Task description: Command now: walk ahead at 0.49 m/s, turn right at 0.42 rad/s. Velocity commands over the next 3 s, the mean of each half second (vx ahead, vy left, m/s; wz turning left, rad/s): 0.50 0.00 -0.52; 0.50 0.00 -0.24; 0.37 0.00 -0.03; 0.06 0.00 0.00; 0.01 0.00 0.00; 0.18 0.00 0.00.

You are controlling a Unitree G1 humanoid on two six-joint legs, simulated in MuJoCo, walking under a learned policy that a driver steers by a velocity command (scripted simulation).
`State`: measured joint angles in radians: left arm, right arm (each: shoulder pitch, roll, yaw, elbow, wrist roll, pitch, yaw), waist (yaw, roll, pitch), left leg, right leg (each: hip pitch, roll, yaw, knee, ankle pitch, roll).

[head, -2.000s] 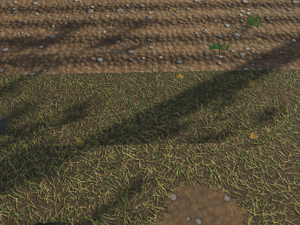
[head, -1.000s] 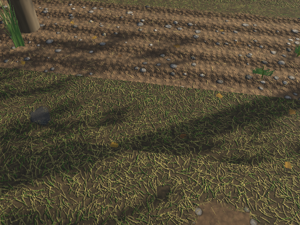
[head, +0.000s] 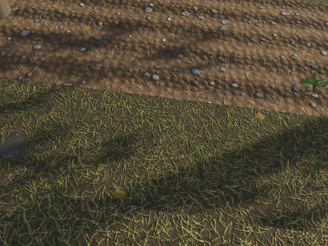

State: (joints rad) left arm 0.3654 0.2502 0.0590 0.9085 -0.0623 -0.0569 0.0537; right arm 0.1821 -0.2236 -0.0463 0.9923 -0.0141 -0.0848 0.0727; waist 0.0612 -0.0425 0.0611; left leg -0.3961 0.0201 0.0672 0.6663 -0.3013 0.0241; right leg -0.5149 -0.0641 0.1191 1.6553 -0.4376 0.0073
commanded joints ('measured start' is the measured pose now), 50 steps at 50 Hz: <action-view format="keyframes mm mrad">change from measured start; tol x32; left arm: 1 61 34 25 -71 20 30 3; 14 -299 35 29 -289 47 36 -106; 18 110 248 121 -211 29 38 -77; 50 128 149 42 -156 25 16 15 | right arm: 1 -46 -111 -20 -54 -6 -45 -16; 50 -203 -132 -20 -307 19 -39 20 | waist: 1 -9 160 -50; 19 -12 -290 -368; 50 38 -13 25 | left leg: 1 36 313 -280 -384 263 142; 13 381 290 90 -394 559 104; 17 322 219 171 100 941 38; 19 -285 -86 -30 780 -271 -40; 20 -403 -35 -175 799 -230 -5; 50 -193 88 -152 -273 682 -3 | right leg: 1 -108 -112 40 -254 207 -40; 13 -156 -15 -160 -938 339 -108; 17 335 135 -241 -1047 300 -195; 20 841 -259 704 -1410 -15 -415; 31 309 -76 110 -1373 621 -261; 50 415 -66 160 -904 314 -135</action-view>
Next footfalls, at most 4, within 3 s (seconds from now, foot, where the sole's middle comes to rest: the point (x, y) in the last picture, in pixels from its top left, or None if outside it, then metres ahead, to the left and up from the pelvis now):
0.34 right None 0.35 -0.15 -0.76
1.06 left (176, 174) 0.82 -0.02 -0.90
1.48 right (229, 147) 1.00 -0.29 -0.90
1.74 left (181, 140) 1.02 -0.03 -0.90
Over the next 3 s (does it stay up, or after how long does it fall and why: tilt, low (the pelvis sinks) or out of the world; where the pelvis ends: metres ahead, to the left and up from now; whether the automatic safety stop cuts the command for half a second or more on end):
stays up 1.03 -0.21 -0.14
